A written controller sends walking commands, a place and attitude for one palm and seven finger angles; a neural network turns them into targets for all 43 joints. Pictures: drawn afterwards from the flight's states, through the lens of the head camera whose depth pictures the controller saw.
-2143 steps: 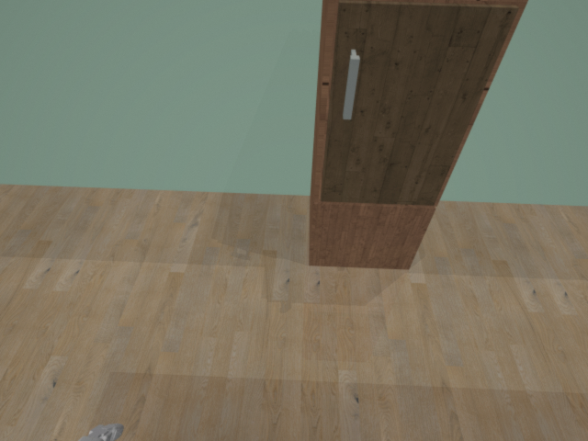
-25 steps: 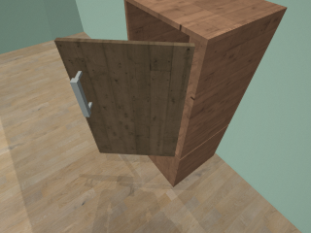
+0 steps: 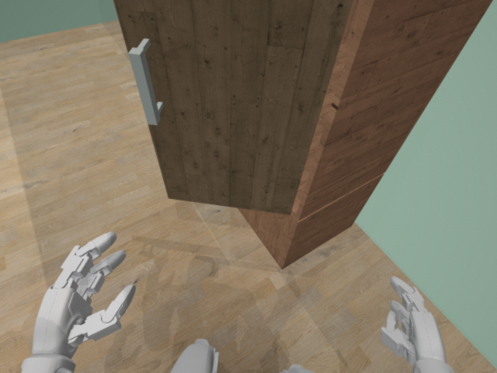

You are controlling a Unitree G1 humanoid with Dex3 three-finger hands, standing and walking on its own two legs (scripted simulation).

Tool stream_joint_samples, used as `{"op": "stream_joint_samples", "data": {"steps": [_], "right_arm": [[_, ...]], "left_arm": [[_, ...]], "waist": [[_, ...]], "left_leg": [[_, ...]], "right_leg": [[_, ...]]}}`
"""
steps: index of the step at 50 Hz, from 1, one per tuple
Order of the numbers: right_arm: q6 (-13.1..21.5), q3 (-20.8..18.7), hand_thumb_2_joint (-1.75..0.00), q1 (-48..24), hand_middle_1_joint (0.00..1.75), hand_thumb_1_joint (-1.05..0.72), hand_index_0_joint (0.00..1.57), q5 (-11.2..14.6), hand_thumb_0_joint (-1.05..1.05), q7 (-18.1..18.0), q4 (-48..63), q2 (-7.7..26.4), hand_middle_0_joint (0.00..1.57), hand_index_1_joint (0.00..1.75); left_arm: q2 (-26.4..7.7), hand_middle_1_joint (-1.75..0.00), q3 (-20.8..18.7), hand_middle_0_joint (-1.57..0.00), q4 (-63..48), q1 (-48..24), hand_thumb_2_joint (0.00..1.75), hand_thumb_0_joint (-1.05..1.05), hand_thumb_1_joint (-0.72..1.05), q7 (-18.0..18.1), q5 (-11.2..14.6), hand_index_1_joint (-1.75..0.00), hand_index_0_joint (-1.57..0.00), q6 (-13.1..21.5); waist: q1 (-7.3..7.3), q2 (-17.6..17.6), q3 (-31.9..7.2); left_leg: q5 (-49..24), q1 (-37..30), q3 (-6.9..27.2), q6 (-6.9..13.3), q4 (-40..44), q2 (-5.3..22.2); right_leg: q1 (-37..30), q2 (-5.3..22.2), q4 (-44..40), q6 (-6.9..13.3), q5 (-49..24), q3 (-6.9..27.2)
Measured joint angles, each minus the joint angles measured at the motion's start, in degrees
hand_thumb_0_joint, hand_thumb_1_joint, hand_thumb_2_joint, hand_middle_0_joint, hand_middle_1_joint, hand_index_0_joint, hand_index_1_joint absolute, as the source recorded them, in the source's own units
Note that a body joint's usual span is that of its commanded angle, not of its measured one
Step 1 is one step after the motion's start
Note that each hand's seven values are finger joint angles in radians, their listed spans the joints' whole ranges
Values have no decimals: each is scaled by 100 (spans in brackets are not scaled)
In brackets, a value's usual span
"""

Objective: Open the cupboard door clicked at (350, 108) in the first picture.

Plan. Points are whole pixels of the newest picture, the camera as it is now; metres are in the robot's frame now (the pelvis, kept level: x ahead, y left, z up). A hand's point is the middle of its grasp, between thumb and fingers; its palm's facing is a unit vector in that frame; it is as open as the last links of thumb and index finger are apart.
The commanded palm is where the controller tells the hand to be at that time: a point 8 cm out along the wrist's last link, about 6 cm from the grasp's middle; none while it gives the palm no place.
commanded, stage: raise the hand with hooked fingers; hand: left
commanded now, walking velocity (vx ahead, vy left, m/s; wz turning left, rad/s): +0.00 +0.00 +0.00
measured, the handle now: (149, 84) +0.58 +0.26 +0.13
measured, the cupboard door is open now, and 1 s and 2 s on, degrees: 50 50 50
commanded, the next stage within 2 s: move the hooked fingers beside the handle in 1.58 s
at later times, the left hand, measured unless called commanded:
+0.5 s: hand (93, 240) +0.27 +0.25 +0.08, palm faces -0.03 -1.00 -0.06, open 12.2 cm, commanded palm +0.24 +0.31 +0.10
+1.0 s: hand (57, 188) +0.31 +0.30 +0.14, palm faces +0.02 -1.00 -0.05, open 14.0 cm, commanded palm +0.28 +0.35 +0.15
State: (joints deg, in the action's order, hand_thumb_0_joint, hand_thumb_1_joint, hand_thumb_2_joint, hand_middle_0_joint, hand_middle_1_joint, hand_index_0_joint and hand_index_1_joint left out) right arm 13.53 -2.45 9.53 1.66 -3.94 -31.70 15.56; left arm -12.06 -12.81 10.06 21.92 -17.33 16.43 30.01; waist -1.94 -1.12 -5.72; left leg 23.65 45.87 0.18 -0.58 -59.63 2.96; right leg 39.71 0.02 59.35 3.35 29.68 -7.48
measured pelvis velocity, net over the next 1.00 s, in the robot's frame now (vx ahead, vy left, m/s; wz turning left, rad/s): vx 0.02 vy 0.03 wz -0.01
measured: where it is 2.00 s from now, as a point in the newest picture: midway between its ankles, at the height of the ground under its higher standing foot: outside the picture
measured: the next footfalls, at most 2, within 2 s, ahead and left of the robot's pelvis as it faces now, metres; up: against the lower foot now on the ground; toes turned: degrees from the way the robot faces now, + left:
none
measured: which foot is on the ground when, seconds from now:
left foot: down 0.00-1.00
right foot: down 0.00-1.00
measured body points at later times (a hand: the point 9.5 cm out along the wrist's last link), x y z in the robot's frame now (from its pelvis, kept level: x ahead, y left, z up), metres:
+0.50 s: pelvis +0.02 +0.04 +0.02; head +0.06 +0.04 +0.47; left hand +0.26 +0.31 +0.09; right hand +0.15 -0.23 -0.06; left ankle +0.06 +0.13 -0.67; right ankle +0.01 -0.08 -0.67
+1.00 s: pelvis +0.02 +0.03 +0.05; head +0.05 +0.04 +0.50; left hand +0.30 +0.35 +0.15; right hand +0.19 -0.20 -0.03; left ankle +0.06 +0.13 -0.67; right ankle +0.01 -0.08 -0.67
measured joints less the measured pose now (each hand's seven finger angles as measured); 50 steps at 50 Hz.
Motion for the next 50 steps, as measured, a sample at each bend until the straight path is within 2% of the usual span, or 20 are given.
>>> {"op": "stream_joint_samples", "data": {"steps": [3,5,7,9,11,13,15,18,22,27,30,35,43,50], "right_arm": [[85,211,-90,40,30,-91,20,-2,1,-56,-165,-99,20,30],[80,368,-90,67,30,-90,20,24,1,-71,-250,-188,20,30],[20,489,-90,121,30,-90,20,59,1,-79,-298,-296,21,30],[-78,564,-90,224,30,-90,20,90,1,-81,-290,-391,21,30],[-170,590,-90,370,30,-90,20,99,1,-78,-248,-446,21,30],[-212,563,-90,530,30,-90,20,87,1,-69,-219,-457,21,30],[-205,502,-90,683,30,-90,20,67,1,-45,-213,-422,21,30],[-144,401,-90,828,30,-90,20,29,1,9,-258,-285,21,30],[-68,325,-90,798,30,-90,20,37,1,26,-371,-49,21,30],[-50,319,-90,576,30,-90,20,101,1,-68,-382,30,21,30],[-38,356,-90,486,30,-90,20,112,1,-107,-281,-28,21,30],[-42,450,-90,432,30,-90,20,121,1,-84,-123,-108,21,30],[-180,583,-90,389,30,-90,20,160,1,-93,-81,-100,21,30],[-220,636,-90,475,30,-90,20,147,1,-162,-206,-99,21,30]], "left_arm": [[-134,-61,83,-24,-372,-316,70,1,42,-1,20,-61,-23,201],[-281,-64,155,-24,-393,-670,68,1,37,-194,13,-64,-23,73],[-439,-67,190,-24,-263,-1006,66,1,32,-423,12,-67,-23,-326],[-562,-70,146,-25,-61,-1205,64,1,28,-592,58,-70,-24,-884],[-601,-73,15,-25,50,-1201,62,1,23,-599,157,-73,-25,-1387],[-565,-76,-181,-26,46,-1064,60,1,18,-463,273,-76,-25,-1628],[-507,-79,-375,-26,-70,-885,58,1,14,-255,321,-79,-25,-1585],[-454,-83,-518,-26,-299,-696,55,0,7,-4,266,-83,-26,-1216],[-462,-89,-419,-27,-334,-794,51,0,-2,-107,165,-89,-26,-901],[-582,-97,-279,-28,-96,-1099,46,0,-14,-465,133,-97,-27,-1219],[-686,-101,-381,-28,-78,-1217,43,0,-21,-472,172,-101,-28,-1404],[-802,-109,-663,-29,-63,-1495,38,-1,-33,-383,280,-109,-29,-1511],[-979,-117,-734,-30,482,-1964,32,-1,-46,-760,245,-117,-29,-2075],[-1125,-120,-1024,-30,738,-2340,31,-1,-49,-860,276,-119,-30,-2000]], "waist": [[-4,112,42],[49,190,73],[132,246,94],[225,278,114],[316,289,110],[364,277,93],[360,250,83],[309,234,88],[244,268,138],[242,239,177],[251,191,177],[199,188,154],[105,290,192],[111,249,319]], "left_leg": [[32,79,116,3,-124,7],[18,85,143,13,-121,11],[-28,29,107,28,-18,18],[-94,-111,17,55,177,25],[-162,-291,-98,93,417,24],[-214,-467,-207,127,639,21],[-240,-600,-279,152,791,13],[-231,-671,-296,191,852,-22],[-188,-626,-230,246,769,-84],[-209,-753,-240,288,861,-121],[-246,-949,-271,290,1015,-120],[-307,-1246,-268,286,1244,-131],[-435,-1489,-243,290,1514,-165],[-538,-1705,-219,244,1727,-144]], "right_leg": [[-15,-22,4,-3,-2,-108],[-37,-32,-47,-19,-38,-131],[-81,-40,-163,-44,-110,-96],[-175,-46,-343,-77,-205,-10],[-296,-44,-553,-125,-302,99],[-418,-42,-749,-167,-384,204],[-524,-37,-895,-195,-436,272],[-611,-7,-982,-233,-445,286],[-640,48,-969,-285,-408,217],[-781,78,-1093,-329,-452,224],[-968,69,-1259,-333,-512,255],[-1283,62,-1532,-340,-600,250],[-1541,76,-1812,-344,-722,221],[-1753,38,-2017,-296,-815,199]]}}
